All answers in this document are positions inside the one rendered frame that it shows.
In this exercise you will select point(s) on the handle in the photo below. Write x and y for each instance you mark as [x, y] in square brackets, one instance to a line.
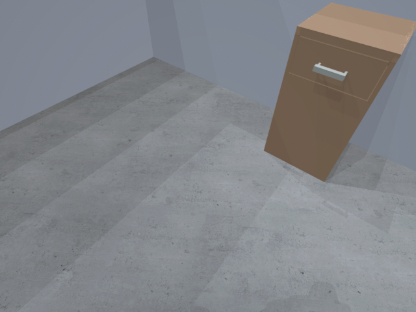
[329, 72]

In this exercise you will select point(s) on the drawer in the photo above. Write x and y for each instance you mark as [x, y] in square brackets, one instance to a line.
[364, 71]

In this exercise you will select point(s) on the cabinet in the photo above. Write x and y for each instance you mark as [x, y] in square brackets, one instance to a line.
[312, 122]

